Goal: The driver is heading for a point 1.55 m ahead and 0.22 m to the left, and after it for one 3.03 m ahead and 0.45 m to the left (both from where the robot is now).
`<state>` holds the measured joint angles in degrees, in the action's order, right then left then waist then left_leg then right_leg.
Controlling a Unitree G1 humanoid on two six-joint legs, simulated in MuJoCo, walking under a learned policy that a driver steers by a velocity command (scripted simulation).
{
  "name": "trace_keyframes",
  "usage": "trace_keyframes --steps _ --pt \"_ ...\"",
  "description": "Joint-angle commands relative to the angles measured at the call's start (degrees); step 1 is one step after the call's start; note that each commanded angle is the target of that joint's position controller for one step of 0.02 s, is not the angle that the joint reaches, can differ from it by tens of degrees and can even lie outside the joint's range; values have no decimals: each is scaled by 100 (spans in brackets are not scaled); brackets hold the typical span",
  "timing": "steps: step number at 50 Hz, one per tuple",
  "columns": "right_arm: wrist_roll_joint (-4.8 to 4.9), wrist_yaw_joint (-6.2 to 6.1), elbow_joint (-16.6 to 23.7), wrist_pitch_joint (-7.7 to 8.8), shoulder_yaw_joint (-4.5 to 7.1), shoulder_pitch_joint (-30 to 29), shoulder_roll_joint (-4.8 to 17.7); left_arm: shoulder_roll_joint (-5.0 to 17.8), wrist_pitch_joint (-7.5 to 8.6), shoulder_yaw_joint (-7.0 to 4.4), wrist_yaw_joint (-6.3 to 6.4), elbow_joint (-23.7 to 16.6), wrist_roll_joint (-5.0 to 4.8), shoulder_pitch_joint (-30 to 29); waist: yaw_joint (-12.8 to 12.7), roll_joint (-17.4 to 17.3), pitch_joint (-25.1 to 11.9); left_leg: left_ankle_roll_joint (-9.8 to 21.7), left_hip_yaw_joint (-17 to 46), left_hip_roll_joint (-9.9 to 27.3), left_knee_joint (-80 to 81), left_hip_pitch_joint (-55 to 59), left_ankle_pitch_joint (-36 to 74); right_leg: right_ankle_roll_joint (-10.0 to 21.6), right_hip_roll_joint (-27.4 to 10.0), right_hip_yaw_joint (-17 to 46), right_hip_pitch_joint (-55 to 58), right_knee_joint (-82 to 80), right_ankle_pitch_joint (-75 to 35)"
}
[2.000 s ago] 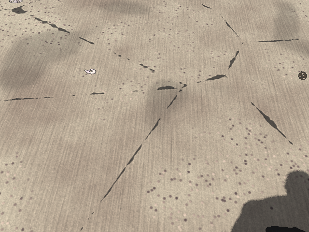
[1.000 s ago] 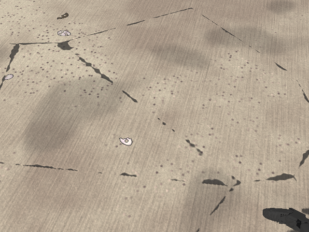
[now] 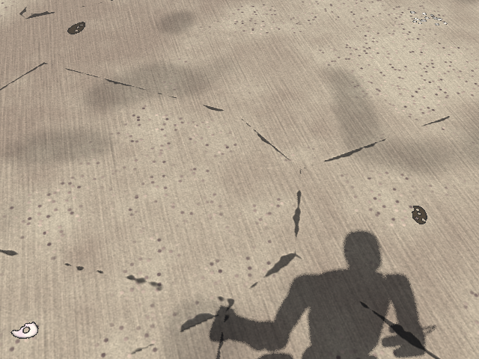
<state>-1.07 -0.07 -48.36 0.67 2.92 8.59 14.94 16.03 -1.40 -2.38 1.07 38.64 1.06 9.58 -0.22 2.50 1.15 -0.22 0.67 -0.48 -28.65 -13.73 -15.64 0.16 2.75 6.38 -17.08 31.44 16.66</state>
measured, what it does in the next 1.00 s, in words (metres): walks ahead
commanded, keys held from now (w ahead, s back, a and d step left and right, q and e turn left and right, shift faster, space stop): no key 0.44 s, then w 0.56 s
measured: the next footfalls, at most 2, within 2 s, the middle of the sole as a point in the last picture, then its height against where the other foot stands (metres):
left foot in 1.14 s outside the picture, level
right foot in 1.70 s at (278, 273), level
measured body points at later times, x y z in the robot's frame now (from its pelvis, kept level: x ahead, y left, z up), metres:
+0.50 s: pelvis +0.01 +0.00 +0.00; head +0.02 +0.01 +0.45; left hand +0.12 +0.27 -0.12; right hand +0.11 -0.26 -0.13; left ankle -0.01 +0.12 -0.74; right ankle +0.02 -0.12 -0.74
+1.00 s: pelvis +0.16 -0.02 +0.01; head +0.19 -0.03 +0.46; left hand +0.12 +0.24 -0.12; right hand +0.36 -0.26 -0.10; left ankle +0.32 +0.14 -0.69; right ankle +0.04 -0.12 -0.74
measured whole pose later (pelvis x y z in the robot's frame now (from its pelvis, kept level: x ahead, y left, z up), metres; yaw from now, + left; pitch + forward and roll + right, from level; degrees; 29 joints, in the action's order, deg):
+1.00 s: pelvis +0.16 -0.02 +0.01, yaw +0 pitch +2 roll +0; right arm 1.0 2.5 -49.2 4.9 1.8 2.2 16.3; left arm 12.4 4.1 -2.1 0.4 50.3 -0.3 27.3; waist -4.1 -2.3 1.0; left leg 0.5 -0.5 4.5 -39.9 -36.4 -2.8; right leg 1.9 2.0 0.2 4.4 9.7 15.7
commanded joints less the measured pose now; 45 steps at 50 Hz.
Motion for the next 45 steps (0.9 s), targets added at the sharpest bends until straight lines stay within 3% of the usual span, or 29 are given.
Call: trace_keyframes --steps 1,4,8,13,22,23,25,27,29,30,31,32,34,35,36,37,38,39,40,41,42,43,45 --pt "41 -7 378 164 116 -450 828 623 4 -204 33 -362 46 -104 -95 -1132 -396 597 1113 1046 814 128 1158 -54 -321 118 434 -324 -737" --pt "27 -5 304 161 63 -284 783 600 -2 -205 -19 -267 -16 11 -32 -683 -264 269 637 624 698 -41 386 138 -331 155 589 -357 -1041" --pt "63 -41 237 123 14 -221 704 543 72 -203 -14 -130 5 79 46 -258 -216 248 445 481 468 78 492 131 -388 258 494 -494 -1256" --pt "63 -36 107 78 -27 -200 636 509 124 -197 14 -16 -10 156 78 -96 -221 211 337 381 362 167 538 125 -415 304 480 -544 -1270" --pt "74 -39 -260 71 -60 -172 618 478 148 -181 69 210 -23 274 56 -211 -168 155 300 316 423 135 550 119 -411 271 621 -552 -1344" --pt "72 -44 -344 64 -68 -78 594 437 139 -171 78 286 -25 360 62 -232 -273 170 263 269 482 156 10 130 -339 198 670 -566 -818" --pt "151 -70 -420 40 -14 -3 746 479 129 -200 102 330 -79 411 71 -421 21 371 366 237 568 -100 -1687 224 -95 -21 255 -394 1179" --pt "209 -105 -436 96 12 185 841 413 243 -179 102 260 -136 326 165 -649 522 719 1019 628 938 -210 -2848 279 -66 -137 -507 -105 1858" --pt "233 -113 -541 202 102 514 1109 229 443 -146 43 180 -222 163 222 -1218 664 1210 2256 1518 1635 145 -3333 211 -27 -601 -1028 754 1001" --pt "231 -119 -534 229 137 501 1182 244 525 -147 12 143 -246 31 240 -1281 799 1393 2656 1848 1818 79 -3196 238 -201 -588 -1123 986 752" --pt "231 -111 -493 248 137 443 1166 257 589 -155 -23 150 -249 42 192 -1195 785 1417 2654 1893 1834 -23 -2901 303 -300 -555 -980 967 754" --pt "262 -85 -441 257 129 280 1141 218 637 -152 -62 204 -258 188 52 -1174 748 1315 2381 1790 1751 -173 -2529 381 -327 -612 -601 561 759" --pt "293 -32 -309 228 80 -108 966 297 668 -248 -91 623 -251 999 -363 -1002 430 857 1315 1090 1194 -938 -1569 435 -126 -753 1224 -413 2" --pt "242 -19 -240 271 -1 -229 701 546 654 -352 -66 787 -233 1529 -556 -433 207 573 698 663 172 -1344 -797 561 -527 -26 1904 -749 84" --pt "217 -18 -20 379 -75 -343 419 1136 661 -515 -83 880 -203 2158 -672 1196 -36 153 -230 -112 -1795 -2310 -595 1167 -1634 2119 2684 -1687 850" --pt "262 -28 78 487 -5 -425 716 1030 711 -449 -148 853 -152 2289 -687 1300 -21 152 208 -170 -3026 -3061 -1594 1685 -2326 3489 2825 -2104 763" --pt "367 20 17 543 53 -235 861 691 748 -334 -145 771 -114 1899 -393 683 216 314 472 191 -3677 -3479 -1394 1647 -2327 3049 2794 -1963 551" --pt "398 73 -68 573 34 -118 793 527 764 -284 -149 676 -104 1688 -293 383 219 455 460 392 -3782 -3549 -915 1467 -2087 2427 2767 -1978 285" --pt "347 101 -74 593 39 -173 743 542 748 -268 -159 654 -123 1541 -240 129 296 502 377 547 -3622 -3656 -480 1333 -1966 1984 2709 -2082 -49" --pt "281 127 -69 575 66 -272 727 378 718 -198 -161 654 -112 1491 -215 26 304 511 328 680 -3412 -3564 -137 1162 -1789 1533 2635 -2175 -686" --pt "265 180 -36 560 42 -325 611 387 687 -180 -156 691 -107 1538 -194 248 290 447 225 722 -3185 -3357 61 1121 -1706 1204 2446 -2234 -1282" --pt "240 226 -35 542 15 -346 509 359 663 -170 -145 723 -120 1630 -211 254 264 369 84 696 -3000 -3290 202 1093 -1563 847 2424 -2223 -1935" --pt "199 257 107 511 -39 -686 359 460 615 -191 -90 798 -136 1728 -262 151 313 171 -101 615 -2329 -3164 598 1110 -1430 478 2158 -2381 -2026"
Velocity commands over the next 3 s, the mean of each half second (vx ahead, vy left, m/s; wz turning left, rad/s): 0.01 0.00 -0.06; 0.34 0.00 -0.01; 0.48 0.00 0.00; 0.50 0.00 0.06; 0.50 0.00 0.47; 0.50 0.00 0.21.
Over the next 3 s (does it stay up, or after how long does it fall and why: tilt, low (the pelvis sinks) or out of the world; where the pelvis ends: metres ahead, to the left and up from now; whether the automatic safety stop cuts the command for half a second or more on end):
stays up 1.31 0.12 0.01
